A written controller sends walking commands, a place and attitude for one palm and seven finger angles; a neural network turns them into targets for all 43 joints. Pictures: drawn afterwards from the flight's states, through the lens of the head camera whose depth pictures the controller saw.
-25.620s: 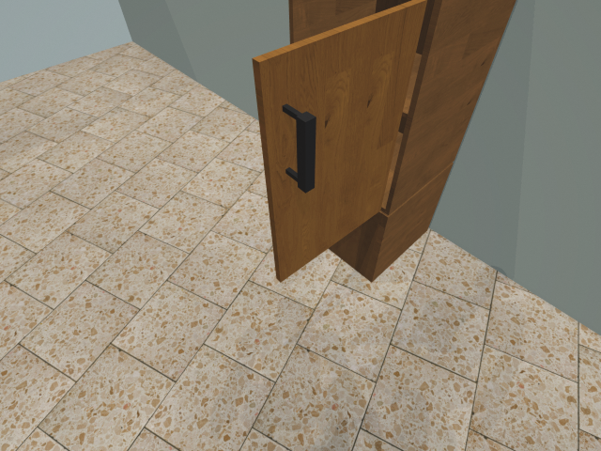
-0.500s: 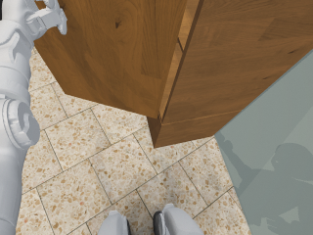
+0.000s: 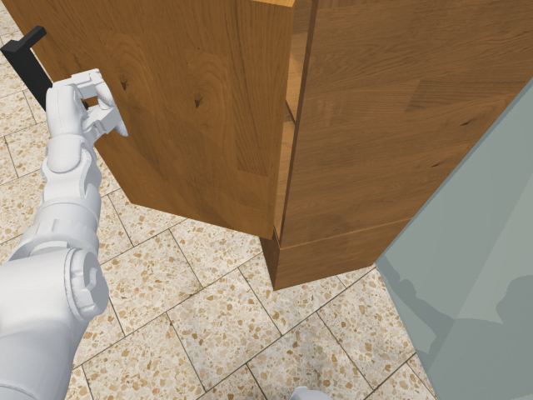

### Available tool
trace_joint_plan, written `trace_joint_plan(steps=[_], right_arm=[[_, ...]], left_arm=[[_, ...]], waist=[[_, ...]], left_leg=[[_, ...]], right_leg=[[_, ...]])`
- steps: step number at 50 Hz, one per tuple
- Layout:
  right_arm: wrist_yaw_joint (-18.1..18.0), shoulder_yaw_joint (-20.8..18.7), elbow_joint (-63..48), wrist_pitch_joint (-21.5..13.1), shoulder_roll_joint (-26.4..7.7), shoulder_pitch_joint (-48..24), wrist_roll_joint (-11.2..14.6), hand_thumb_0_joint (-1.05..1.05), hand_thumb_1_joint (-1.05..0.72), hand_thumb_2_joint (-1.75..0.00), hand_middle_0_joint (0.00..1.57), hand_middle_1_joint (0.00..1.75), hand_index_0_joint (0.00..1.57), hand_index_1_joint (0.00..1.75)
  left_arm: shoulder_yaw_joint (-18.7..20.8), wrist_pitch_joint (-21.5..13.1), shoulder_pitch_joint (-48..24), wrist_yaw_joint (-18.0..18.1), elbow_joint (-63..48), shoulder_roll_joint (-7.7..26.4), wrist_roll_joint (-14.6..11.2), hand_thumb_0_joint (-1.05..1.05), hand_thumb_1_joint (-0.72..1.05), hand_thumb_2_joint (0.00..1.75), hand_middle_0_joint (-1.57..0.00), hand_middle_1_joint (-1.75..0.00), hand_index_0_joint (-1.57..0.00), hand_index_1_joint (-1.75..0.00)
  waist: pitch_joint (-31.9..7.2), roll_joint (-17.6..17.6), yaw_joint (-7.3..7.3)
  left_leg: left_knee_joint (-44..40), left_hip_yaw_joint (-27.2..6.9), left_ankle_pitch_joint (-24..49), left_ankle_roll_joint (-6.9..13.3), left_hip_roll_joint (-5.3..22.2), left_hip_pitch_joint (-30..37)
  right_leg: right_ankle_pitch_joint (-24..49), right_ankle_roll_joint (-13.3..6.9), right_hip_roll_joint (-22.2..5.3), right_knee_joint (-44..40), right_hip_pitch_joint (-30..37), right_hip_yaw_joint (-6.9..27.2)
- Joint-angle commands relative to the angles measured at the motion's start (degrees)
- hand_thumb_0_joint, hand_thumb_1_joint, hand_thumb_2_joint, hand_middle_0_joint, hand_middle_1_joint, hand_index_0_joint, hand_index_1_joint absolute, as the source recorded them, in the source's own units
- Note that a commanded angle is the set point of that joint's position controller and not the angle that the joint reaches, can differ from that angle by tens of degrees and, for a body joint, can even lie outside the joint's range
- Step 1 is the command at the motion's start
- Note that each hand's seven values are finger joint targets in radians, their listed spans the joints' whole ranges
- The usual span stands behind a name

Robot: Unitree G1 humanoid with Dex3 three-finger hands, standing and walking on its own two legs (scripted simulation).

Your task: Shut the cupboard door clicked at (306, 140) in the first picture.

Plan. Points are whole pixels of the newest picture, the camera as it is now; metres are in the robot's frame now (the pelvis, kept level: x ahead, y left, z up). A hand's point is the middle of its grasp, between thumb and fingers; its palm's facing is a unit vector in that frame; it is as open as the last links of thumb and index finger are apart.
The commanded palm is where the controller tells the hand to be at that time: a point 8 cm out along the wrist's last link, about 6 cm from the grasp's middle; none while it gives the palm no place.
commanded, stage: pull the fist back off the door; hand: left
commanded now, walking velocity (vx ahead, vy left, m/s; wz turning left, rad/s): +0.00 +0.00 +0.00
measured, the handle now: (53, 83) +0.61 +0.27 +0.12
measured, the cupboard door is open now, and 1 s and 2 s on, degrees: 60 60 60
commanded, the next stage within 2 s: draw the hand back to the body in 0.30 s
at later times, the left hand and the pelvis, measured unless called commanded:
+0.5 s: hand (115, 140) +0.46 +0.15 +0.13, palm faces +0.12 -0.99 +0.02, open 3.1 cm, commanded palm +0.40 +0.20 +0.13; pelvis -0.02 +0.00 +0.01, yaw +2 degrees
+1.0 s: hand (34, 236) +0.31 +0.20 +0.16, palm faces +0.15 -0.98 -0.11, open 3.1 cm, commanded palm +0.27 +0.25 +0.16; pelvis -0.02 +0.00 +0.03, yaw +2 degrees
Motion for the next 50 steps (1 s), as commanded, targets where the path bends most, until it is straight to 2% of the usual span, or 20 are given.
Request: trace_joint_plan(steps=[1, 2, 4, 6, 9, 11, 18, 21, 25, 26, 29, 31, 36, 37, 38, 42, 46, 47, 48, 50], right_arm=[[-1.19, -4.06, -5.0, -0.71, -9.32, 4.62, 1.09, 0.0, -0.9, -0.9, 0.2, 0.3, 0.2, 0.3], [-1.47, -4.19, -4.75, -0.75, -9.35, 4.19, 1.27, 0.0, -0.9, -0.9, 0.2, 0.3, 0.2, 0.3], [-2.02, -4.09, -4.57, -1.07, -8.7, 2.64, 1.61, 0.0, -0.9, -0.9, 0.2, 0.3, 0.2, 0.3], [-2.35, -4.12, -3.26, -1.64, -8.44, 1.43, 1.52, 0.0, -0.9, -0.9, 0.2, 0.3, 0.2, 0.3], [-2.84, -4.15, -2.7, -2.16, -8.43, 0.01, 1.58, 0.0, -0.9, -0.9, 0.2, 0.3, 0.2, 0.3], [-2.78, -4.0, -2.29, -2.67, -7.88, -1.5, 1.8, 0.0, -0.9, -0.9, 0.2, 0.3, 0.2, 0.3], [-3.27, -3.09, -2.01, -2.38, -8.39, -3.8, 2.21, 0.0, -0.9, -0.9, 0.2, 0.3, 0.2, 0.3], [-3.36, -2.72, -3.07, -2.68, -8.38, -4.2, 1.89, 0.0, -0.9, -0.9, 0.2, 0.3, 0.2, 0.3], [-2.79, -2.75, -6.17, -2.98, -7.97, -5.39, 1.83, 0.0, -0.9, -0.9, 0.2, 0.3, 0.2, 0.3], [-2.69, -2.79, -6.85, -2.98, -7.74, -5.9, 2.08, 0.0, -0.9, -0.9, 0.2, 0.3, 0.2, 0.3], [-2.95, -3.17, -8.02, -2.71, -7.98, -6.62, 2.8, 0.0, -0.9, -0.9, 0.2, 0.3, 0.2, 0.3], [-3.45, -3.01, -9.19, -2.69, -7.75, -8.9, 3.66, 0.0, -0.9, -0.9, 0.2, 0.3, 0.2, 0.3], [-5.42, -2.18, -9.34, -4.19, -6.76, -13.53, 4.36, 0.0, -0.9, -0.9, 0.2, 0.3, 0.2, 0.3], [-5.75, -2.16, -9.27, -4.6, -6.74, -13.85, 4.31, 0.0, -0.9, -0.9, 0.2, 0.3, 0.2, 0.3], [-6.08, -2.06, -9.12, -5.06, -6.66, -14.68, 4.34, 0.0, -0.9, -0.9, 0.2, 0.3, 0.2, 0.3], [-6.87, -1.53, -9.59, -6.41, -6.54, -17.63, 4.79, 0.0, -0.9, -0.9, 0.2, 0.3, 0.2, 0.3], [-7.28, -0.61, -10.73, -6.95, -6.48, -20.96, 5.37, 0.0, -0.9, -0.9, 0.2, 0.3, 0.2, 0.3], [-7.6, -0.86, -11.3, -6.35, -5.29, -22.22, 4.52, 0.0, -0.9, -0.9, 0.2, 0.3, 0.2, 0.3], [-7.74, -0.79, -10.89, -5.86, -5.3, -22.65, 4.25, 0.0, -0.9, -0.9, 0.2, 0.3, 0.2, 0.3], [-7.82, -0.39, -11.25, -5.22, -5.21, -23.67, 4.22, 0.0, -0.9, -0.9, 0.2, 0.3, 0.2, 0.3]], left_arm=[[-3.43, -1.47, -16.98, -3.1, -16.13, 5.52, -4.42, 0.0, 0.9, 0.9, -1.3, -1.5, -1.3, -1.5], [-2.58, -1.68, -17.29, -3.3, -17.99, 6.3, -5.2, 0.0, 0.9, 0.9, -1.3, -1.5, -1.3, -1.5], [-6.2, -2.86, -21.08, -3.27, -23.15, 2.94, -6.32, 0.0, 0.9, 0.9, -1.3, -1.5, -1.3, -1.5], [-7.22, -4.57, -24.66, -2.29, -26.72, 2.71, -6.11, 0.0, 0.9, 0.9, -1.3, -1.5, -1.3, -1.5], [-7.9, -6.05, -24.35, -0.74, -30.71, 2.76, -5.59, 0.0, 0.9, 0.9, -1.3, -1.5, -1.3, -1.5], [-10.3, -5.8, -22.22, -0.34, -30.18, -0.53, -5.19, 0.0, 0.9, 0.9, -1.3, -1.5, -1.3, -1.5], [-8.71, -0.35, -20.66, 1.45, -15.21, 0.18, -4.54, 0.0, 0.9, 0.9, -1.3, -1.5, -1.3, -1.5], [-5.95, -1.21, -20.19, 2.01, -14.22, 2.08, -4.85, 0.0, 0.9, 0.9, -1.3, -1.5, -1.3, -1.5], [-3.8, -4.87, -10.38, 0.63, -24.57, 4.45, -4.44, 0.0, 0.9, 0.9, -1.3, -1.5, -1.3, -1.5], [-4.95, -5.01, -7.9, -0.04, -27.64, 3.36, -4.61, 0.0, 0.9, 0.9, -1.3, -1.5, -1.3, -1.5], [-4.07, -2.75, 1.43, -2.02, -32.32, 3.91, -6.6, 0.0, 0.9, 0.9, -1.3, -1.5, -1.3, -1.5], [-4.7, -0.2, 3.68, -3.21, -38.23, 2.9, -8.44, 0.0, 0.9, 0.9, -1.3, -1.5, -1.3, -1.5], [-8.2, 3.79, 3.5, -3.66, -51.01, 0.83, -9.95, 0.0, 0.9, 0.9, -1.3, -1.5, -1.3, -1.5], [-8.23, 4.17, 4.63, -3.71, -52.6, 0.88, -10.14, 0.0, 0.9, 0.9, -1.3, -1.5, -1.3, -1.5], [-8.69, 4.46, 5.71, -3.94, -54.65, 0.78, -10.16, 0.0, 0.9, 0.9, -1.3, -1.5, -1.3, -1.5], [-8.66, 7.43, 14.75, -5.41, -57.8, 0.27, -11.48, 0.0, 0.9, 0.9, -1.27, -1.47, -1.27, -1.47], [-8.25, 12.78, 21.27, -6.77, -59.08, -0.2, -12.73, 0.0, 0.9, 0.9, -1.16, -1.35, -1.16, -1.35], [-10.07, 10.11, 23.5, -1.67, -65.49, 2.98, -6.88, 0.0, 0.9, 0.9, -1.13, -1.32, -1.13, -1.32], [-9.93, 9.89, 28.43, 0.81, -64.17, 1.02, -6.33, 0.0, 0.9, 0.9, -1.11, -1.29, -1.11, -1.29], [-10.05, 10.37, 32.05, 2.75, -67.98, 1.05, -5.69, 0.0, 0.9, 0.9, -1.05, -1.23, -1.05, -1.23]], waist=[[-22.72, -1.28, 2.82], [-22.56, -1.7, 3.15], [-21.0, 1.26, 1.78], [-20.91, 2.85, 1.4], [-24.02, 4.64, 1.98], [-24.39, 5.46, 2.51], [-14.05, -3.89, 2.35], [-16.33, -5.9, 3.4], [-25.96, 0.64, 8.07], [-26.89, 0.79, 8.21], [-23.54, -5.25, 9.05], [-19.93, -6.14, 9.33], [-12.63, 0.33, 8.6], [-12.62, -1.52, 8.56], [-12.26, -0.07, 8.69], [-11.33, -1.28, 10.23], [-6.27, -3.12, 11.41], [-3.25, -4.28, 10.95], [-2.17, -4.95, 10.92], [-2.16, -4.55, 11.32]], left_leg=[[-3.71, -2.06, 25.41, 0.93, -2.19, 13.82], [-3.71, -2.29, 25.2, 0.95, -2.03, 14.7], [-3.74, -2.38, 24.59, 1.06, -1.91, 17.41], [-3.69, -3.34, 23.81, 0.91, -1.73, 19.87], [-3.31, -4.04, 26.19, 0.61, -1.68, 23.55], [-3.51, -4.98, 27.58, -0.03, -1.4, 25.27], [-6.03, -4.82, 16.89, 0.13, -2.1, 15.79], [-6.06, -4.39, 16.81, 0.31, -2.35, 14.52], [-5.42, -3.8, 26.23, -0.05, -2.16, 20.27], [-5.25, -3.55, 28.7, -0.03, -1.94, 21.49], [-6.95, -2.83, 27.25, 0.54, -1.72, 19.23], [-8.86, -2.11, 23.65, 0.85, -1.87, 18.34], [-12.07, -2.56, 16.92, 1.26, -1.92, 21.95], [-12.59, -2.93, 15.96, 1.31, -1.87, 22.47], [-12.95, -3.0, 15.94, 1.27, -1.79, 23.64], [-14.91, -3.53, 14.5, 1.01, -1.91, 25.22], [-17.08, -3.86, 11.27, 0.88, -2.17, 24.42], [-18.73, -3.11, 11.4, 0.85, -2.19, 25.25], [-19.3, -3.21, 10.92, 0.71, -1.93, 25.28], [-20.38, -3.4, 11.75, 0.72, -1.74, 26.69]], right_leg=[[33.09, 2.06, -0.67, -4.49, 18.04, 1.46], [32.23, 1.99, -0.6, -4.78, 17.75, 1.38], [30.19, 2.01, -0.74, -5.34, 15.46, 1.24], [27.47, 1.95, -0.71, -5.4, 13.19, 1.23], [27.48, 1.75, -0.9, -4.37, 12.95, 0.94], [26.22, 1.51, -1.01, -3.89, 11.55, 0.25], [20.19, 1.66, -1.71, -5.64, 11.04, 0.33], [20.92, 1.68, -1.91, -5.19, 13.59, 0.83], [27.61, 0.96, -1.87, -3.01, 18.91, 1.02], [29.3, 1.06, -1.77, -3.06, 19.63, 1.03], [30.56, 1.45, -1.53, -4.91, 23.87, 0.87], [29.89, 1.71, -1.71, -6.86, 25.16, 1.05], [21.05, 1.58, -1.97, -10.95, 22.34, 1.23], [19.5, 1.62, -1.95, -11.45, 22.5, 1.05], [19.06, 1.45, -1.98, -11.74, 22.36, 1.14], [16.78, 1.36, -2.4, -13.03, 23.88, 0.78], [12.75, 1.44, -3.08, -15.21, 24.11, 0.77], [11.12, 1.7, -4.25, -18.04, 24.62, 2.7], [10.18, 1.8, -4.38, -18.64, 25.47, 2.39], [10.88, 1.82, -4.52, -19.37, 27.22, 2.27]])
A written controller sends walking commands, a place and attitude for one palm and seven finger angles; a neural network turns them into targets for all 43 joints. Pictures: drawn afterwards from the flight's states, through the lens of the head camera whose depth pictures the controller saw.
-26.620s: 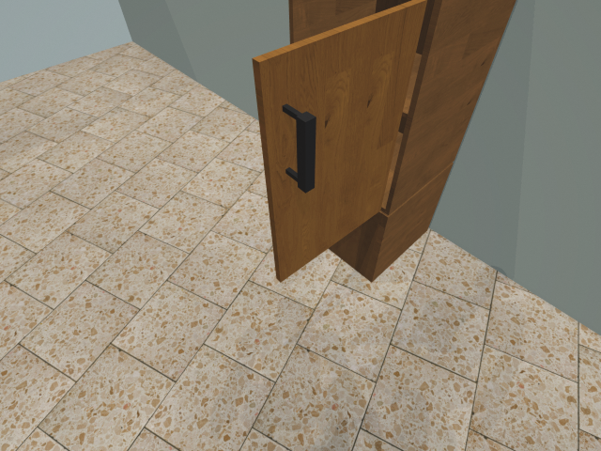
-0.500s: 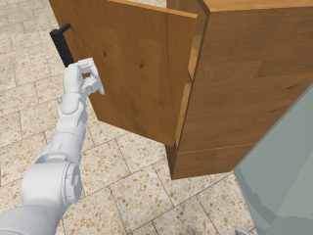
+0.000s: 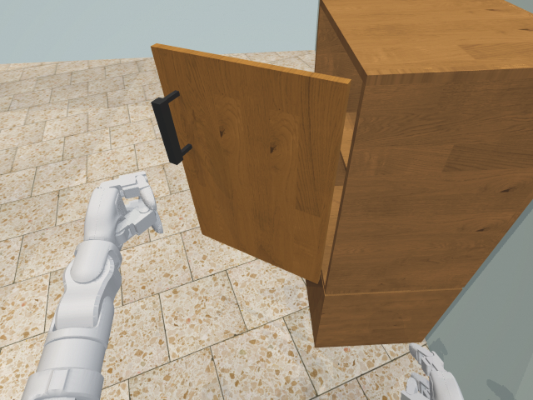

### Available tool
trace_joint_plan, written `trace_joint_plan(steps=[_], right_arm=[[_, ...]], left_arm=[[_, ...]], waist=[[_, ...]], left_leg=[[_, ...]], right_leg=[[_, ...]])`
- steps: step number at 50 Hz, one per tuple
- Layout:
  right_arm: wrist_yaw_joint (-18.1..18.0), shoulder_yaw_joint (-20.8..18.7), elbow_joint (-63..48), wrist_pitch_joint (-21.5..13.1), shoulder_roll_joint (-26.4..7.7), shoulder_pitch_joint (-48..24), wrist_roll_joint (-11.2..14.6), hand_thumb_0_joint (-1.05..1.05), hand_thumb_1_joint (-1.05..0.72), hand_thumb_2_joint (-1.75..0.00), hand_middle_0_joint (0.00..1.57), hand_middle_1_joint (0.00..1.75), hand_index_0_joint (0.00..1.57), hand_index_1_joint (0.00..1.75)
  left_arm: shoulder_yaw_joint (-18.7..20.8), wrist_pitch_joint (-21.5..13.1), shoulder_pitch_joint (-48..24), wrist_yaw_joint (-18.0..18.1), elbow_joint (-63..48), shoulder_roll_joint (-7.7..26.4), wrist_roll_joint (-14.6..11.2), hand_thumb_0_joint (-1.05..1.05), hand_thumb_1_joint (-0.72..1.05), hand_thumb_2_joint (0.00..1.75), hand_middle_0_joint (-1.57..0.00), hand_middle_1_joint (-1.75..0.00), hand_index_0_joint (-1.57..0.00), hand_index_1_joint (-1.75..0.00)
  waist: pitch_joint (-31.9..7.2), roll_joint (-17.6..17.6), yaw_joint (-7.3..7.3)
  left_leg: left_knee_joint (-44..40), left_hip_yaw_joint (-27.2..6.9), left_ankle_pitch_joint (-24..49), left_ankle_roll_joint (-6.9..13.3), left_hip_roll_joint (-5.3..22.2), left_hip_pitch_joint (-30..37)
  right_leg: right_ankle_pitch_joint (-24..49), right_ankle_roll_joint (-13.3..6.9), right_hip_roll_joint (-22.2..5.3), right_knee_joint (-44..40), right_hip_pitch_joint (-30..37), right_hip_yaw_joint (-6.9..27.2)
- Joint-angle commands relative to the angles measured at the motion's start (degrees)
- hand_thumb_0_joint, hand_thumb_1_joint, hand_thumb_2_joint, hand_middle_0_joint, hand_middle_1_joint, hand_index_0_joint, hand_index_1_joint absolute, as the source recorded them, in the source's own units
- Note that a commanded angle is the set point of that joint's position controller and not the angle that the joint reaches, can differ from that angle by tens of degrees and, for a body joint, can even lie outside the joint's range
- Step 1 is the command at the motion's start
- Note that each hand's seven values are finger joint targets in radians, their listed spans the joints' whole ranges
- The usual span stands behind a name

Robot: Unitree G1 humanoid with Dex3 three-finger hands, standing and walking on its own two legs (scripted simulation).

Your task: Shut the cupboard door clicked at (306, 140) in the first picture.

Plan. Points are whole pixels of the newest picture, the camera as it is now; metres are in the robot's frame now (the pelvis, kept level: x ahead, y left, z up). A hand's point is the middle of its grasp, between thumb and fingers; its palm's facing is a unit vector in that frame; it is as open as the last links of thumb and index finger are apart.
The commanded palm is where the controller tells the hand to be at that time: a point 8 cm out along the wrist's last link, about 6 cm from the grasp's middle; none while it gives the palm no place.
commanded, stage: draw the hand back to the body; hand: left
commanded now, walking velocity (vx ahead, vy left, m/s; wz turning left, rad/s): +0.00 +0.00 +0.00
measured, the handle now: (175, 128) +0.64 +0.24 +0.09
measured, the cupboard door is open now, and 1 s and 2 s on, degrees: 60 60 60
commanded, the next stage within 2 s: step back with the hand held close in 1.00 s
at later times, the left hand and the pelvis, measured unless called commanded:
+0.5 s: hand (73, 265) +0.24 +0.25 +0.16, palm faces +0.38 -0.85 -0.36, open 5.1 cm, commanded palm +0.18 +0.29 +0.18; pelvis +0.02 +0.00 +0.01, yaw +1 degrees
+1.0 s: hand (43, 287) +0.20 +0.26 +0.17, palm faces +0.45 -0.80 -0.40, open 7.4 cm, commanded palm +0.15 +0.30 +0.18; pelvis +0.02 +0.00 +0.01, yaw +1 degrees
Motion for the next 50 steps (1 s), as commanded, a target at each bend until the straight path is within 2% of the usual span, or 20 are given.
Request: trace_joint_plan(steps=[1, 2, 3, 4, 6, 8, 13, 14, 17, 18, 21, 25, 28, 31, 34, 38, 39, 42, 45, 50], right_arm=[[-0.85, -1.15, -8.69, -1.48, -4.72, -6.61, -0.79, 0.0, -0.9, -0.9, 0.2, 0.3, 0.2, 0.3], [-0.85, -0.99, -8.82, -1.25, -4.75, -6.84, -0.89, 0.0, -0.9, -0.9, 0.2, 0.3, 0.2, 0.3], [-0.91, -0.99, -8.82, -1.1, -4.38, -7.26, -1.03, 0.0, -0.9, -0.9, 0.2, 0.3, 0.2, 0.3], [-0.96, -0.96, -8.61, -0.88, -4.59, -7.15, -1.14, 0.0, -0.9, -0.9, 0.2, 0.3, 0.2, 0.3], [-0.94, -0.77, -8.88, -1.32, -4.1, -7.99, -1.54, 0.0, -0.9, -0.9, 0.2, 0.3, 0.2, 0.3], [-0.91, -0.54, -8.89, -1.6, -3.94, -8.34, -1.89, 0.0, -0.9, -0.9, 0.2, 0.3, 0.2, 0.3], [-0.65, -0.54, -8.61, -1.86, -3.81, -8.67, -2.52, 0.0, -0.9, -0.9, 0.2, 0.3, 0.2, 0.3], [-0.5, -0.65, -8.48, -1.61, -4.12, -8.7, -2.58, 0.0, -0.9, -0.9, 0.2, 0.3, 0.2, 0.3], [-0.18, -0.8, -8.96, -1.06, -3.97, -9.08, -2.65, 0.0, -0.9, -0.9, 0.2, 0.3, 0.2, 0.3], [-0.07, -0.99, -9.08, -0.97, -3.65, -9.25, -2.72, 0.0, -0.9, -0.9, 0.2, 0.3, 0.2, 0.3], [0.16, -1.32, -9.48, -0.77, -3.52, -9.35, -2.83, 0.0, -0.9, -0.9, 0.2, 0.3, 0.2, 0.3], [0.3, -1.58, -9.66, -1.16, -3.28, -9.46, -3.0, 0.0, -0.9, -0.9, 0.2, 0.3, 0.2, 0.3], [0.23, -1.92, -9.54, -1.9, -2.96, -9.07, -2.98, 0.0, -0.9, -0.9, 0.2, 0.3, 0.2, 0.3], [0.23, -2.1, -9.22, -2.62, -3.02, -8.75, -2.88, 0.0, -0.9, -0.9, 0.2, 0.3, 0.2, 0.3], [0.02, -2.33, -8.16, -3.3, -3.67, -8.28, -3.02, 0.0, -0.9, -0.9, 0.2, 0.3, 0.2, 0.3], [-0.68, -2.58, -7.98, -3.54, -3.86, -8.02, -3.06, 0.0, -0.9, -0.9, 0.2, 0.3, 0.2, 0.3], [-0.82, -2.56, -7.75, -3.68, -3.99, -8.28, -3.04, 0.0, -0.9, -0.9, 0.2, 0.3, 0.2, 0.3], [-0.83, -2.34, -8.06, -3.94, -3.68, -8.59, -3.19, 0.0, -0.9, -0.9, 0.2, 0.3, 0.2, 0.3], [-0.71, -2.01, -8.21, -4.36, -3.28, -8.98, -3.29, 0.0, -0.9, -0.9, 0.2, 0.3, 0.2, 0.3], [-0.5, -1.85, -7.92, -4.23, -3.01, -8.84, -3.34, 0.0, -0.9, -0.9, 0.2, 0.3, 0.2, 0.3]], left_arm=[[2.92, -3.07, -9.92, 5.96, -19.7, 10.43, 2.86, 0.0, 0.9, 0.9, -1.02, -1.2, -1.02, -1.2], [4.18, -3.12, -9.35, 6.67, -21.34, 11.82, 3.31, 0.0, 0.9, 0.9, -1.0, -1.17, -1.0, -1.17], [3.48, -2.98, -8.28, 7.12, -23.11, 10.95, 3.46, 0.0, 0.9, 0.9, -0.97, -1.14, -0.97, -1.14], [4.01, -3.05, -7.8, 7.68, -25.13, 12.2, 3.8, 0.0, 0.9, 0.9, -0.94, -1.11, -0.94, -1.11], [3.63, -3.37, -7.27, 8.5, -29.69, 11.53, 4.44, 0.0, 0.9, 0.9, -0.89, -1.05, -0.89, -1.05], [3.63, -3.35, -5.26, 9.17, -32.37, 11.36, 4.91, 0.0, 0.9, 0.9, -0.83, -0.99, -0.83, -0.99], [4.49, -2.93, 4.42, 9.87, -35.94, 10.56, 5.44, 0.0, 0.9, 0.9, -0.69, -0.84, -0.69, -0.84], [5.26, -2.61, 8.53, 9.77, -35.09, 10.95, 5.3, 0.0, 0.9, 0.9, -0.67, -0.81, -0.67, -0.81], [7.89, -2.58, 14.56, 9.54, -38.24, 11.96, 5.31, 0.0, 0.9, 0.9, -0.58, -0.72, -0.58, -0.72], [7.89, -2.5, 16.9, 9.47, -39.17, 11.33, 5.25, 0.0, 0.9, 0.9, -0.56, -0.69, -0.56, -0.69], [10.93, -2.74, 22.14, 9.54, -43.24, 13.16, 5.18, 0.0, 0.9, 0.9, -0.47, -0.6, -0.47, -0.6], [15.31, -3.22, 27.83, 9.83, -47.88, 15.96, 5.15, 0.0, 0.9, 0.9, -0.36, -0.48, -0.36, -0.48], [16.06, -3.45, 32.12, 10.25, -51.05, 15.56, 5.29, 0.0, 0.9, 0.9, -0.28, -0.39, -0.28, -0.39], [17.17, -3.46, 36.61, 10.6, -52.24, 15.63, 5.23, 0.0, 0.9, 0.9, -0.2, -0.3, -0.2, -0.3], [14.21, -3.27, 33.73, 10.74, -49.89, 13.1, 5.74, 0.0, 0.9, 0.9, -0.2, -0.3, -0.2, -0.3], [14.11, -3.48, 30.55, 11.33, -48.25, 13.31, 5.94, 0.0, 0.9, 0.9, -0.2, -0.3, -0.2, -0.3], [14.5, -3.44, 30.61, 11.33, -48.26, 14.01, 5.88, 0.0, 0.9, 0.9, -0.2, -0.3, -0.2, -0.3], [15.62, -4.14, 31.03, 11.51, -50.02, 14.96, 6.02, 0.0, 0.9, 0.9, -0.2, -0.3, -0.2, -0.3], [16.15, -4.24, 32.0, 11.54, -52.14, 15.57, 6.03, 0.0, 0.9, 0.9, -0.2, -0.3, -0.2, -0.3], [16.62, -3.84, 34.45, 11.39, -50.38, 15.15, 5.81, 0.0, 0.9, 0.9, -0.2, -0.3, -0.2, -0.3]], waist=[[-5.6, -2.31, 0.89], [-5.93, -3.09, 1.03], [-5.71, -1.52, 0.81], [-5.88, -1.18, 0.83], [-6.17, 2.71, 0.91], [-6.08, 3.53, 1.07], [-3.95, 1.51, 1.72], [-2.72, -0.29, 2.13], [-3.86, -2.28, 2.86], [-3.18, -1.83, 2.79], [-3.71, -0.18, 3.44], [-3.82, -0.39, 4.11], [-3.04, 2.47, 3.96], [-1.26, 2.68, 4.04], [2.75, 0.43, 2.86], [2.86, -1.83, 2.71], [3.13, -1.3, 2.91], [-0.74, -0.49, 3.73], [-2.14, 2.37, 4.13], [0.85, 1.6, 4.08]], left_leg=[[-8.2, -2.35, 6.45, 0.23, 1.05, 5.09], [-8.65, -2.27, 6.94, 0.26, 1.06, 6.0], [-9.03, -2.04, 7.13, 0.19, 1.09, 6.87], [-9.56, -2.15, 7.37, 0.19, 1.22, 7.47], [-10.65, -2.29, 8.69, -0.04, 1.17, 9.8], [-11.39, -2.58, 10.08, -0.18, 1.16, 11.38], [-12.59, -3.15, 12.46, -0.45, 1.27, 12.03], [-12.68, -3.21, 12.95, -0.42, 1.38, 11.13], [-12.29, -2.83, 15.76, -0.36, 1.35, 11.78], [-12.15, -2.67, 16.44, -0.41, 1.46, 11.65], [-11.87, -2.77, 18.33, -0.58, 1.53, 11.2], [-10.85, -2.52, 20.33, -0.41, 1.4, 10.59], [-10.45, -2.37, 21.37, -0.62, 1.65, 11.05], [-10.51, -2.46, 20.36, -0.71, 1.83, 10.43], [-10.98, -2.46, 16.76, -0.42, 1.87, 10.0], [-11.87, -2.72, 11.55, 0.05, 1.62, 10.24], [-11.79, -2.64, 11.09, 0.19, 1.6, 10.29], [-11.83, -2.81, 12.52, 0.15, 1.27, 10.84], [-11.61, -2.75, 14.23, -0.13, 1.18, 10.96], [-11.61, -2.47, 15.52, -0.35, 1.42, 9.89]], right_leg=[[7.83, 1.05, -2.25, -9.11, 5.79, 2.8], [8.3, 1.17, -2.02, -9.66, 6.15, 2.64], [8.36, 1.09, -2.07, -10.0, 6.88, 2.74], [8.08, 0.94, -2.09, -10.66, 7.84, 2.73], [9.41, 0.7, -1.89, -11.0, 8.58, 2.41], [10.44, 0.55, -1.55, -11.41, 9.12, 2.0], [11.9, 0.44, -1.25, -12.13, 10.75, 1.2], [12.02, 0.44, -1.25, -12.52, 11.31, 1.28], [14.93, 0.76, -1.31, -12.14, 12.18, 1.05], [15.49, 0.77, -1.43, -11.96, 12.41, 1.06], [16.82, 0.73, -1.68, -11.59, 13.7, 1.18], [18.93, 0.99, -1.98, -11.45, 13.9, 1.26], [18.47, 1.0, -1.95, -11.3, 12.93, 1.11], [17.01, 0.99, -1.95, -11.68, 11.87, 1.12], [13.61, 1.11, -1.94, -12.77, 8.48, 1.0], [8.19, 1.22, -1.99, -13.25, 7.39, 0.96], [7.71, 1.19, -2.07, -13.82, 7.39, 1.37], [9.29, 1.07, -2.13, -12.94, 9.92, 1.25], [11.54, 0.98, -2.28, -12.61, 11.53, 1.54], [13.1, 0.95, -2.12, -12.99, 10.94, 1.45]])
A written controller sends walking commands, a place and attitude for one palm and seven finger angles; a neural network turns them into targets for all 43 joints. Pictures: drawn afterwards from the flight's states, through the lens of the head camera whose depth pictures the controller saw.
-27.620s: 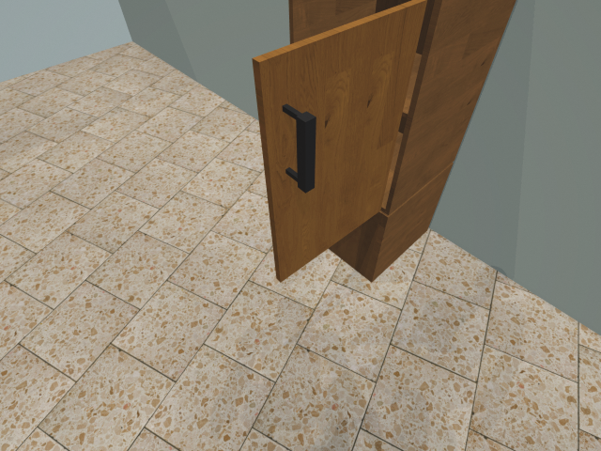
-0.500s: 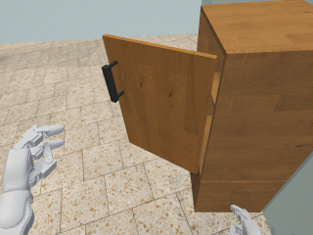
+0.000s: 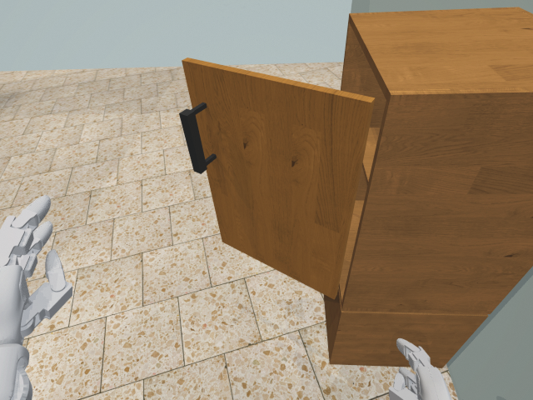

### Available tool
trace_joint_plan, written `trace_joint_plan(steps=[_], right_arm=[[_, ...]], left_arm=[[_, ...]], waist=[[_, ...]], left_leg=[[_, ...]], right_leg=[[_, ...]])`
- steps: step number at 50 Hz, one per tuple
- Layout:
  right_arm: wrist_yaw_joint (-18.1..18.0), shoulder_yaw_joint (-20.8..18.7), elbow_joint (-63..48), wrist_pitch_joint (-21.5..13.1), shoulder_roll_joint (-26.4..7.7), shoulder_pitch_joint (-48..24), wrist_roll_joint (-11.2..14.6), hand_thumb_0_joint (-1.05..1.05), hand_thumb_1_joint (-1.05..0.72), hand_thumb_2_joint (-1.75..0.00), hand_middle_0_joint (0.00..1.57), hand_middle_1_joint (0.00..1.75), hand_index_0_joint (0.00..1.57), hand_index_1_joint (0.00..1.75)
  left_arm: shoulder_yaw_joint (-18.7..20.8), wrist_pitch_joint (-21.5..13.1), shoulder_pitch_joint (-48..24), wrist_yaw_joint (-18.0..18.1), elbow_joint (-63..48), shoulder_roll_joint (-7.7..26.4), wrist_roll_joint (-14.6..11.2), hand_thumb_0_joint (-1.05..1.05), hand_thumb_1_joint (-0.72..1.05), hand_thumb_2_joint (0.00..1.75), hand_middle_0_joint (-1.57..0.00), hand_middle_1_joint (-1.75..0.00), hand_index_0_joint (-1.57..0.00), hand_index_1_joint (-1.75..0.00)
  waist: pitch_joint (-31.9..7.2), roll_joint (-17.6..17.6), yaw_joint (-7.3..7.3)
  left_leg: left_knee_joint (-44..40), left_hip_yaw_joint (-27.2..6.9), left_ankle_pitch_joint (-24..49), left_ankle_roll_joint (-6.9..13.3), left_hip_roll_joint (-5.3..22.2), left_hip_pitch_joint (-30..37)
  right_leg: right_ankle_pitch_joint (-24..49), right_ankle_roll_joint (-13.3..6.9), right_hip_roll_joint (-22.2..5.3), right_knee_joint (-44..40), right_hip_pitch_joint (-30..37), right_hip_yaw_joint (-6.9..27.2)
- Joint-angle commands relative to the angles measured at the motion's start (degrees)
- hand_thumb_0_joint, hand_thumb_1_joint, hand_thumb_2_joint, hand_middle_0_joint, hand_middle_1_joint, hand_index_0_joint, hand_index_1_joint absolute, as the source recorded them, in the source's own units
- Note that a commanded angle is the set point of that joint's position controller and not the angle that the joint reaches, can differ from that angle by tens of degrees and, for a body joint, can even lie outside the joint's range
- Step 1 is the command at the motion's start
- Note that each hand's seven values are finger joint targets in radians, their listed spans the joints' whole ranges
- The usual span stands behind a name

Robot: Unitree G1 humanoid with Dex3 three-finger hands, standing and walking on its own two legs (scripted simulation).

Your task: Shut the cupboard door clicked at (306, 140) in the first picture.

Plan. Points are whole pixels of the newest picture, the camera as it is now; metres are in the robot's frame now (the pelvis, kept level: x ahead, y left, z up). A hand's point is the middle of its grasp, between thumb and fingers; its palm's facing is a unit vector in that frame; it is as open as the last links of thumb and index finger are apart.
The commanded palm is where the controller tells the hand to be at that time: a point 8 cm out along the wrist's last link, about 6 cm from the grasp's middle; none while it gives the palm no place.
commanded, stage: step back with the hand held close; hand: left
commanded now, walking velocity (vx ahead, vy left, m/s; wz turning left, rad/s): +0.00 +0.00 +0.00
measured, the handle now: (200, 138) +0.63 +0.23 +0.08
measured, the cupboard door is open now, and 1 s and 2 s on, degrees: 60 60 60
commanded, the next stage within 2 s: stop stepping back and stand still in 1.42 s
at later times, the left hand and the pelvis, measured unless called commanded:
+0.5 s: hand (47, 289) +0.18 +0.28 +0.16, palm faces +0.36 -0.78 -0.52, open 7.4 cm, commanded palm +0.12 +0.32 +0.17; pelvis -0.02 +0.02 -0.01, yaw -1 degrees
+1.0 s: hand out of the picture +0.09 +0.30 +0.16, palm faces +0.49 -0.76 -0.43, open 7.4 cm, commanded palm +0.03 +0.34 +0.17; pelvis -0.10 +0.03 -0.03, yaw +2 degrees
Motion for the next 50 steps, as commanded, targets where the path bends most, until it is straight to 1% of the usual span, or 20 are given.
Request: trace_joint_plan(steps=[1, 5, 6, 7, 8, 12, 19, 22, 26, 29, 33, 34, 35, 39, 41, 44, 45, 47, 48, 50], right_arm=[[-0.51, -1.92, -9.09, -2.45, -5.53, -7.76, -0.08, 0.0, -0.9, -0.9, 0.2, 0.3, 0.2, 0.3], [-0.52, -2.15, -9.21, -2.16, -5.96, -7.75, -0.08, 0.0, -0.9, -0.9, 0.2, 0.3, 0.2, 0.3], [-0.51, -2.28, -9.22, -2.04, -5.81, -7.84, -0.01, 0.0, -0.9, -0.9, 0.2, 0.3, 0.2, 0.3], [-0.24, -3.4, -11.28, -0.78, -8.12, -7.0, 0.65, 0.0, -0.9, -0.9, 0.2, 0.3, 0.2, 0.3], [-0.35, -3.43, -10.18, -0.21, -7.47, -6.41, 0.15, 0.0, -0.9, -0.9, 0.2, 0.3, 0.2, 0.3], [-0.04, -3.89, -10.74, 1.32, -7.32, -6.24, 0.21, 0.0, -0.9, -0.9, 0.2, 0.3, 0.2, 0.3], [-1.29, -4.83, -13.19, 4.04, -8.35, -6.34, 0.52, 0.0, -0.9, -0.9, 0.2, 0.3, 0.2, 0.3], [-1.5, -4.92, -14.31, 5.15, -8.3, -5.58, 0.75, 0.0, -0.9, -0.9, 0.2, 0.3, 0.2, 0.3], [-1.74, -4.84, -14.84, 5.48, -8.46, -5.31, 0.68, 0.0, -0.9, -0.9, 0.2, 0.3, 0.2, 0.3], [-1.9, -5.0, -14.88, 5.05, -9.28, -5.56, 0.53, 0.0, -0.9, -0.9, 0.2, 0.3, 0.2, 0.3], [-1.86, -4.69, -15.22, 4.23, -9.21, -4.7, 0.6, 0.0, -0.9, -0.9, 0.2, 0.3, 0.2, 0.3], [-2.0, -4.83, -15.23, 3.88, -9.85, -4.97, 0.32, 0.0, -0.9, -0.9, 0.2, 0.3, 0.2, 0.3], [-1.98, -4.63, -15.23, 3.57, -9.3, -4.36, 0.35, 0.0, -0.9, -0.9, 0.2, 0.3, 0.2, 0.3], [-1.85, -4.83, -14.82, 1.99, -10.05, -3.75, -0.26, 0.0, -0.9, -0.9, 0.2, 0.3, 0.2, 0.3], [-1.8, -4.74, -14.63, 1.3, -9.42, -3.33, -0.32, 0.0, -0.9, -0.9, 0.2, 0.3, 0.2, 0.3], [-1.39, -5.08, -14.02, 0.68, -9.62, -2.3, -0.42, 0.0, -0.9, -0.9, 0.2, 0.3, 0.2, 0.3], [-1.16, -4.92, -13.93, 0.55, -8.77, -2.09, -0.42, 0.0, -0.9, -0.9, 0.2, 0.3, 0.2, 0.3], [-0.61, -4.97, -13.0, 0.42, -8.41, -1.91, -0.8, 0.0, -0.9, -0.9, 0.2, 0.3, 0.2, 0.3], [-0.33, -4.82, -12.33, 0.47, -7.98, -1.69, -0.93, 0.0, -0.9, -0.9, 0.2, 0.3, 0.2, 0.3], [-0.04, -4.42, -11.35, 0.58, -7.09, -1.53, -1.06, 0.0, -0.9, -0.9, 0.2, 0.3, 0.2, 0.3]], left_arm=[[7.7, -3.37, -4.72, 1.19, -11.04, 10.99, -0.09, 0.0, 0.9, 0.9, -0.2, -0.3, -0.2, -0.3], [8.03, -3.35, -5.34, 0.86, -9.23, 11.14, -0.26, 0.0, 0.9, 0.9, -0.2, -0.3, -0.2, -0.3], [7.51, -3.46, -5.31, 0.82, -9.56, 10.7, -0.2, 0.0, 0.9, 0.9, -0.2, -0.3, -0.2, -0.3], [13.46, -5.39, -11.21, 1.57, -13.62, 17.42, 0.32, 0.0, 0.9, 0.9, -0.2, -0.3, -0.2, -0.3], [10.83, -5.72, -5.31, 1.44, -9.32, 13.78, 0.19, 0.0, 0.9, 0.9, -0.2, -0.3, -0.2, -0.3], [9.43, -6.66, -1.03, 1.87, -10.78, 13.0, 0.54, 0.0, 0.9, 0.9, -0.2, -0.3, -0.2, -0.3], [14.27, -7.01, 3.06, 2.99, -16.51, 17.63, 0.12, 0.0, 0.9, 0.9, -0.2, -0.3, -0.2, -0.3], [13.87, -6.66, 4.4, 3.13, -16.37, 16.77, -0.07, 0.0, 0.9, 0.9, -0.2, -0.3, -0.2, -0.3], [13.23, -6.41, 5.35, 3.2, -15.51, 15.84, -0.01, 0.0, 0.9, 0.9, -0.2, -0.3, -0.2, -0.3], [14.05, -6.78, 4.19, 3.41, -15.81, 16.51, 0.52, 0.0, 0.9, 0.9, -0.2, -0.3, -0.2, -0.3], [13.21, -7.83, 2.04, 3.66, -15.84, 14.91, 1.63, 0.0, 0.9, 0.9, -0.2, -0.3, -0.2, -0.3], [14.55, -8.33, 0.91, 3.74, -16.81, 16.39, 2.2, 0.0, 0.9, 0.9, -0.2, -0.3, -0.2, -0.3], [13.24, -8.63, 0.89, 3.66, -16.52, 14.46, 2.45, 0.0, 0.9, 0.9, -0.2, -0.3, -0.2, -0.3], [14.56, -9.98, -2.57, 3.84, -19.14, 15.95, 3.66, 0.0, 0.9, 0.9, -0.2, -0.3, -0.2, -0.3], [13.93, -10.42, -2.84, 3.85, -19.21, 14.78, 3.75, 0.0, 0.9, 0.9, -0.2, -0.3, -0.2, -0.3], [15.04, -10.84, -2.12, 3.87, -18.45, 15.61, 3.93, 0.0, 0.9, 0.9, -0.2, -0.3, -0.2, -0.3], [13.71, -11.06, -1.99, 3.83, -18.66, 14.18, 3.66, 0.0, 0.9, 0.9, -0.2, -0.3, -0.2, -0.3], [13.38, -11.42, -2.85, 4.27, -19.03, 14.66, 3.43, 0.0, 0.9, 0.9, -0.2, -0.3, -0.2, -0.3], [12.83, -11.41, -2.88, 4.59, -18.66, 14.66, 3.15, 0.0, 0.9, 0.9, -0.2, -0.3, -0.2, -0.3], [12.77, -11.7, -1.92, 5.2, -18.96, 15.12, 2.78, 0.0, 0.9, 0.9, -0.2, -0.3, -0.2, -0.3]], waist=[[-0.74, 0.31, 0.05], [-0.22, -2.65, 0.09], [-0.39, -1.74, -0.04], [0.38, -0.33, -1.9], [-1.48, -3.56, -2.22], [-5.71, -4.63, -2.63], [-12.44, -2.16, -2.83], [-12.52, -2.5, -2.99], [-10.3, -1.15, -2.96], [-7.71, 0.45, -2.81], [-3.92, 1.24, -3.42], [-3.78, 2.43, -3.25], [-3.05, 3.12, -3.54], [-3.37, 4.65, -3.32], [-3.65, 3.49, -3.4], [-3.51, -0.74, -3.7], [-3.21, -2.68, -3.89], [-1.17, -6.11, -4.28], [-0.41, -8.38, -4.46], [-2.64, -9.8, -4.83]], left_leg=[[-3.16, -1.24, 12.46, -0.02, 1.91, -1.39], [-3.59, -1.28, 11.15, 0.32, 2.0, -1.38], [-3.54, -1.07, 10.76, 0.31, 2.07, -1.07], [0.11, -2.91, 5.93, 1.47, 3.26, -5.55], [2.23, -3.57, 5.65, 1.43, 3.13, -5.3], [5.19, -3.52, 6.84, 0.88, 3.18, -6.24], [4.38, -4.8, 25.41, 0.04, 5.65, -7.26], [4.12, -5.41, 27.71, -0.09, 6.7, -9.33], [1.15, -6.92, 19.88, 0.9, 8.18, -13.8], [-2.6, -8.78, 5.87, 2.31, 9.03, -21.32], [-6.25, -10.81, -15.94, 4.23, 9.81, -33.58], [-7.7, -11.92, -20.61, 4.73, 10.04, -36.57], [-8.21, -12.25, -22.83, 5.05, 10.49, -38.52], [-9.39, -13.89, -28.16, 5.82, 11.75, -43.29], [-8.24, -13.61, -28.22, 6.03, 12.01, -44.29], [-1.66, -10.94, -27.71, 4.86, 8.5, -41.5], [1.52, -9.93, -26.53, 4.15, 7.12, -39.27], [8.87, -8.73, -22.18, 2.37, 4.92, -32.66], [12.35, -8.1, -18.81, 1.3, 3.89, -28.08], [13.55, -7.5, -12.78, 0.58, 3.59, -21.31]], right_leg=[[10.09, 1.11, -2.09, -4.34, -1.44, 2.35], [8.32, 1.35, -2.11, -4.95, -2.1, 2.34], [7.86, 1.35, -2.11, -5.02, -2.21, 2.44], [8.58, 0.94, -5.65, -7.21, -6.89, 9.2], [8.78, 0.17, -7.96, -7.25, -7.42, 9.89], [11.82, -1.15, -11.18, -4.98, -7.84, 10.84], [28.33, 0.47, -7.93, 5.48, -3.45, 6.6], [28.72, 0.81, -7.04, 7.94, -2.91, 6.45], [19.85, 1.64, -5.45, 8.44, -3.79, 6.34], [12.47, 2.07, -4.1, 8.74, -1.88, 6.66], [5.52, 2.19, -3.5, 10.53, 1.95, 7.28], [4.05, 2.39, -2.9, 11.43, 3.77, 7.13], [3.62, 2.44, -2.67, 12.64, 4.38, 6.65], [2.22, 2.72, -1.02, 16.61, 7.03, 5.99], [2.81, 2.69, -1.06, 17.82, 7.64, 6.27], [-0.84, 1.1, -3.49, 12.48, 2.55, 11.33], [-4.7, 0.15, -5.46, 9.21, -1.27, 13.8], [-13.22, -2.55, -10.08, 1.34, -12.42, 20.11], [-16.16, -3.81, -12.3, -2.09, -18.39, 21.62], [-13.21, -4.23, -13.96, -2.97, -22.12, 19.35]])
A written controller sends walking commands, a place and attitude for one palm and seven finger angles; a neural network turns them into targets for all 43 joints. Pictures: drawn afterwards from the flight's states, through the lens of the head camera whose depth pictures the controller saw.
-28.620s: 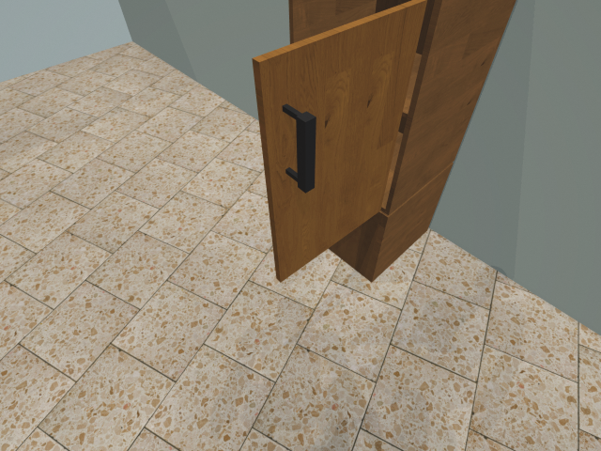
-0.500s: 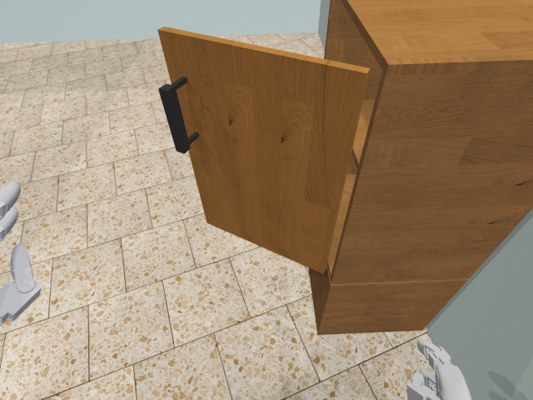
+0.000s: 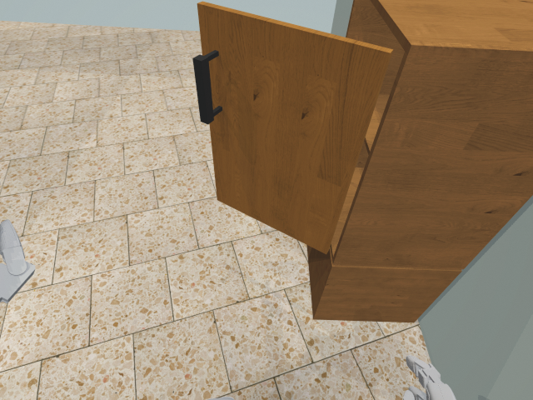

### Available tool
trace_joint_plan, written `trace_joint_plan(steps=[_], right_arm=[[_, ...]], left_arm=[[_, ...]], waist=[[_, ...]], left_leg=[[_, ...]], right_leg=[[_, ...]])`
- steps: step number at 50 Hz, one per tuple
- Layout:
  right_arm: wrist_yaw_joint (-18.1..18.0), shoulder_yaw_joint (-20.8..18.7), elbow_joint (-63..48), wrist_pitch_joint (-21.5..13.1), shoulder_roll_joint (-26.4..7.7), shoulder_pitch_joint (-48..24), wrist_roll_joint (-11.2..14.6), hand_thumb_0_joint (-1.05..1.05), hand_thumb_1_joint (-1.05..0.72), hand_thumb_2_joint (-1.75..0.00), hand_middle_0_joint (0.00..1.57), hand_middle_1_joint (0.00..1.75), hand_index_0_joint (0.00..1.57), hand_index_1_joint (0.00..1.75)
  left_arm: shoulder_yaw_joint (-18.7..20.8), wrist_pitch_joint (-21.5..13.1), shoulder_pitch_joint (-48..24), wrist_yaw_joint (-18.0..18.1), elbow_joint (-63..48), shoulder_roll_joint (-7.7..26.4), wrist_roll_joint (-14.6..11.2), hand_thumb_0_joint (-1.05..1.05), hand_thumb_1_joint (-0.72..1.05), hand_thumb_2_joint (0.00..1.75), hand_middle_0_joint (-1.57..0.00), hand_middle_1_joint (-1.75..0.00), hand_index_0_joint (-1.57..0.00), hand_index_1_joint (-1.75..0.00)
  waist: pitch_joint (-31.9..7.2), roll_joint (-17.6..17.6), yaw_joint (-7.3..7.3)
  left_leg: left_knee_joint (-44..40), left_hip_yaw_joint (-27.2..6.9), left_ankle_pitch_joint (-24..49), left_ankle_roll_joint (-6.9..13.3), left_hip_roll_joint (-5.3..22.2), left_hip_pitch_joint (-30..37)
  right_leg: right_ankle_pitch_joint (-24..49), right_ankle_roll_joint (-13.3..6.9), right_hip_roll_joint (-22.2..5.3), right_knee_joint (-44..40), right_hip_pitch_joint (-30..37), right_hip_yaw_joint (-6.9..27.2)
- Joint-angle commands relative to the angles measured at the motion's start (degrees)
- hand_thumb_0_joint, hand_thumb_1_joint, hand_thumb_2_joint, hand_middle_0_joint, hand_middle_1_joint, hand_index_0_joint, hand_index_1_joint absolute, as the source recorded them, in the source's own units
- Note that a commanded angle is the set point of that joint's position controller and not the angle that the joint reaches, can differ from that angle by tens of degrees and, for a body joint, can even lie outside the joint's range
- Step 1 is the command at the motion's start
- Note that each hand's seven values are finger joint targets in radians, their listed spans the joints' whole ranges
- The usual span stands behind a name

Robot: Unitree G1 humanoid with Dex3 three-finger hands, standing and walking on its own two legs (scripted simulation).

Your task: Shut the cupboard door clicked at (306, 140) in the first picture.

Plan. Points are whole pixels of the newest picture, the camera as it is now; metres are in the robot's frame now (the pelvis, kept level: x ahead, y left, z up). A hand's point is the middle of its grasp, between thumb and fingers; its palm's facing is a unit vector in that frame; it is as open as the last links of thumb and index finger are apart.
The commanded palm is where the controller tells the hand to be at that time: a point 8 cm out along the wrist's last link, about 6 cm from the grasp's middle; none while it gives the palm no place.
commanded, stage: step back with the hand held close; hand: left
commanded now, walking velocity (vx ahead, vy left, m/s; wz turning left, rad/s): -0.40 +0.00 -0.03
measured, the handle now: (210, 87) +0.73 +0.18 +0.11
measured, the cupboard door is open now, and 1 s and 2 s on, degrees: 60 60 60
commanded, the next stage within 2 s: stop stepping back and stand still in 0.42 s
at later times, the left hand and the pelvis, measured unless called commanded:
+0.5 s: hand (29, 350) +0.13 +0.23 +0.17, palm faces +0.28 -0.84 -0.45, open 7.4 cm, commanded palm +0.04 +0.28 +0.20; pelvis -0.12 -0.01 +0.00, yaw -5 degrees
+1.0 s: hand out of the picture +0.06 +0.24 +0.17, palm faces +0.16 -0.91 -0.38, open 7.4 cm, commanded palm -0.02 +0.32 +0.20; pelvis -0.19 +0.04 +0.01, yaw -7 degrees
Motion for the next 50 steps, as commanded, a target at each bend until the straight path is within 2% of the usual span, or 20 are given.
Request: trace_joint_plan(steps=[1, 4, 7, 8, 12, 16, 20, 23, 25, 27, 29, 31, 34, 37, 39, 42, 43, 44, 46, 50], right_arm=[[-0.27, -2.8, -8.2, -2.86, -6.93, -5.67, -0.33, 0.0, -0.9, -0.9, 0.2, 0.3, 0.2, 0.3], [-1.03, -3.04, -8.55, -3.17, -7.82, -6.5, -0.14, 0.0, -0.9, -0.9, 0.2, 0.3, 0.2, 0.3], [-1.45, -3.48, -9.12, -4.31, -8.66, -8.1, -0.24, 0.0, -0.9, -0.9, 0.2, 0.3, 0.2, 0.3], [-1.43, -3.79, -8.59, -4.73, -8.38, -7.6, -0.6, 0.0, -0.9, -0.9, 0.2, 0.3, 0.2, 0.3], [-0.8, -3.9, -7.35, -6.39, -7.64, -7.71, -0.89, 0.0, -0.9, -0.9, 0.2, 0.3, 0.2, 0.3], [-0.07, -2.97, -3.5, -8.7, -6.69, -6.77, -1.1, 0.0, -0.9, -0.9, 0.2, 0.3, 0.2, 0.3], [0.44, -3.32, -1.47, -8.95, -6.38, -6.85, -0.87, 0.0, -0.9, -0.9, 0.2, 0.3, 0.2, 0.3], [0.06, -3.86, -3.58, -9.1, -6.46, -9.54, -0.34, 0.0, -0.9, -0.9, 0.2, 0.3, 0.2, 0.3], [0.47, -3.68, -5.83, -7.84, -4.59, -9.14, 0.85, 0.0, -0.9, -0.9, 0.2, 0.3, 0.2, 0.3], [0.39, -3.13, -8.47, -6.68, -4.18, -10.29, 1.9, 0.0, -0.9, -0.9, 0.2, 0.3, 0.2, 0.3], [-0.19, -2.5, -9.22, -4.76, -4.19, -11.17, 2.17, 0.0, -0.9, -0.9, 0.2, 0.3, 0.2, 0.3], [-1.26, -1.69, -8.19, -3.08, -4.15, -11.52, 1.29, 0.0, -0.9, -0.9, 0.2, 0.3, 0.2, 0.3], [-1.98, -2.24, -4.67, -2.77, -5.79, -9.73, 0.25, 0.0, -0.9, -0.9, 0.2, 0.3, 0.2, 0.3], [-2.17, -0.7, -4.24, -4.43, -6.65, -8.81, 0.62, 0.0, -0.9, -0.9, 0.2, 0.3, 0.2, 0.3], [-2.71, -1.77, -3.41, -5.47, -8.07, -7.92, 1.26, 0.0, -0.9, -0.9, 0.2, 0.3, 0.2, 0.3], [-2.13, -2.02, -6.42, -7.84, -7.53, -5.4, 0.51, 0.0, -0.9, -0.9, 0.2, 0.3, 0.2, 0.3], [-1.05, -1.98, -6.8, -8.89, -6.41, -5.23, -0.27, 0.0, -0.9, -0.9, 0.2, 0.3, 0.2, 0.3], [-0.25, -2.49, -5.94, -9.76, -6.45, -6.29, -1.0, 0.0, -0.9, -0.9, 0.2, 0.3, 0.2, 0.3], [1.28, -3.24, -7.39, -10.48, -6.24, -6.94, -0.85, 0.0, -0.9, -0.9, 0.2, 0.3, 0.2, 0.3], [1.93, -1.59, -7.32, -8.52, -4.39, -7.15, -1.6, 0.0, -0.9, -0.9, 0.2, 0.3, 0.2, 0.3]], left_arm=[[5.95, -3.66, -4.1, 2.38, -11.91, 12.36, -0.71, 0.0, 0.9, 0.9, -0.2, -0.3, -0.2, -0.3], [9.21, -4.33, -0.34, 2.96, -11.55, 14.38, -0.91, 0.0, 0.9, 0.9, -0.2, -0.3, -0.2, -0.3], [10.76, -5.18, -0.56, 2.23, -13.28, 13.23, -0.21, 0.0, 0.9, 0.9, -0.2, -0.3, -0.2, -0.3], [11.71, -5.27, -1.32, 1.95, -14.18, 14.14, -0.28, 0.0, 0.9, 0.9, -0.2, -0.3, -0.2, -0.3], [10.37, -5.31, 1.67, 0.87, -11.66, 12.25, -1.24, 0.0, 0.9, 0.9, -0.2, -0.3, -0.2, -0.3], [6.03, -5.96, -0.43, 0.23, -13.49, 10.58, -3.29, 0.0, 0.9, 0.9, -0.2, -0.3, -0.2, -0.3], [5.53, -6.97, -4.2, -0.37, -17.05, 12.24, -2.85, 0.0, 0.9, 0.9, -0.2, -0.3, -0.2, -0.3], [10.78, -7.62, -5.27, -0.51, -20.12, 16.84, -3.07, 0.0, 0.9, 0.9, -0.2, -0.3, -0.2, -0.3], [12.37, -7.0, -0.91, -1.6, -22.37, 17.67, -4.38, 0.0, 0.9, 0.9, -0.2, -0.3, -0.2, -0.3], [16.08, -6.47, 5.82, -2.08, -20.31, 19.47, -5.61, 0.0, 0.9, 0.9, -0.2, -0.3, -0.2, -0.3], [18.5, -4.43, 11.18, -1.5, -16.9, 20.79, -6.61, 0.0, 0.9, 0.9, -0.2, -0.3, -0.2, -0.3], [14.35, -2.69, 7.96, -1.04, -13.83, 17.97, -6.1, 0.0, 0.9, 0.9, -0.2, -0.3, -0.2, -0.3], [10.86, -0.75, -5.69, 0.54, -5.72, 17.18, -3.58, 0.0, 0.9, 0.9, -0.2, -0.3, -0.2, -0.3], [0.6, -0.04, -20.21, 0.29, 5.74, 11.1, -1.49, 0.0, 0.9, 0.9, -0.2, -0.3, -0.2, -0.3], [-4.22, 0.64, -27.28, 0.47, 7.38, 9.31, -0.88, 0.0, 0.9, 0.9, -0.2, -0.3, -0.2, -0.3], [-0.69, -0.86, -18.46, 1.03, -5.31, 11.0, -1.56, 0.0, 0.9, 0.9, -0.2, -0.3, -0.2, -0.3], [0.74, -2.49, -15.41, 0.49, -15.15, 12.38, -2.43, 0.0, 0.9, 0.9, -0.2, -0.3, -0.2, -0.3], [5.46, -3.73, -11.67, 0.48, -21.2, 16.7, -2.91, 0.0, 0.9, 0.9, -0.2, -0.3, -0.2, -0.3], [9.06, -4.49, -1.24, 0.64, -29.63, 16.6, -4.0, 0.0, 0.9, 0.9, -0.2, -0.3, -0.2, -0.3], [14.05, -3.24, 17.5, 1.06, -29.71, 18.0, -5.04, 0.0, 0.9, 0.9, -0.2, -0.3, -0.2, -0.3]], waist=[[-2.73, -5.0, -1.67], [-4.28, 2.76, -1.15], [-6.42, 15.38, -0.05], [-7.23, 14.53, -0.19], [-5.59, 9.73, 0.15], [-9.06, 10.48, -0.08], [-19.4, 10.13, 1.34], [-24.68, 10.62, 2.18], [-27.61, 4.66, 1.36], [-23.47, -0.45, 0.75], [-15.46, 0.3, -0.03], [-0.03, -0.5, -2.02], [16.92, -6.06, -2.69], [22.31, -7.92, -3.69], [20.34, -1.37, -3.62], [4.74, 19.36, -1.02], [-2.97, 19.45, -1.48], [-8.14, 12.21, -0.67], [-15.4, 8.3, 0.04], [-16.33, 23.85, 0.44]], left_leg=[[-5.13, -8.69, -5.77, -0.96, 4.35, 2.08], [-16.07, -12.34, -10.21, 0.91, 7.87, -4.19], [-31.82, -22.41, -25.02, 5.35, 18.94, -23.86], [-33.14, -23.22, -23.22, 5.77, 20.56, -23.21], [-31.77, -19.71, -18.02, 4.26, 19.47, -14.81], [-29.2, -15.66, 2.36, -0.34, 16.5, 11.92], [-15.12, -6.7, 43.64, -2.04, 13.16, 32.73], [-12.55, -3.8, 48.5, -0.55, 12.78, 35.41], [-10.03, -2.27, 49.45, -0.59, 10.87, 37.1], [-7.48, -0.7, 37.27, -0.88, 8.57, 33.78], [-4.79, -0.78, 11.67, -3.15, 5.45, 27.19], [6.6, -3.06, 4.19, -5.52, 4.17, 19.18], [23.05, -8.72, 0.17, -5.43, 6.94, 4.54], [6.23, -3.93, 1.59, -3.32, 7.53, 3.14], [-5.59, -2.92, 6.99, -2.96, 5.02, 8.46], [-22.3, -25.4, 20.15, 3.04, 14.61, 15.87], [-26.06, -30.88, 16.93, 1.56, 16.61, 17.08], [-29.44, -32.3, 3.97, 1.03, 18.02, 14.58], [-31.92, -25.34, -11.4, 0.59, 16.57, 15.47], [-31.61, -9.58, -10.54, -4.12, 11.51, 11.39]], right_leg=[[-14.23, -5.41, -12.21, -15.37, -3.83, 16.46], [-10.93, -2.06, -5.63, -7.87, 3.52, 9.59], [-3.8, 1.21, 3.38, 15.13, 23.55, 2.75], [-5.61, 1.32, 3.9, 19.09, 23.78, 3.04], [-13.65, 0.86, 4.86, 14.85, 17.8, 1.91], [-16.58, 0.5, 3.74, -7.62, 6.73, 0.81], [3.92, 1.67, 1.95, -19.54, 6.71, 1.66], [10.88, 2.97, 2.03, -13.48, 9.08, 0.18], [19.99, 4.45, 0.87, -10.32, 8.66, 0.84], [20.72, 4.94, -2.07, -10.38, 5.1, 1.56], [-0.69, 0.03, -7.18, -15.27, -1.79, 3.94], [-28.91, -6.54, -13.39, -24.77, -15.86, 12.73], [-37.99, -11.19, -20.94, -31.55, -25.32, 20.67], [-17.81, -5.95, -13.1, -21.54, -13.4, 5.57], [-8.47, -3.18, -8.34, -10.32, -8.74, 0.06], [-9.63, -0.04, 1.96, 8.53, -1.52, 0.26], [-17.52, -0.37, 2.03, 14.03, 1.94, 3.05], [-19.87, 0.13, 1.84, 16.22, 6.04, 4.85], [-17.03, -0.03, 2.41, 14.39, 9.15, 2.55], [-17.41, -0.77, 4.87, 2.52, 15.64, -5.31]])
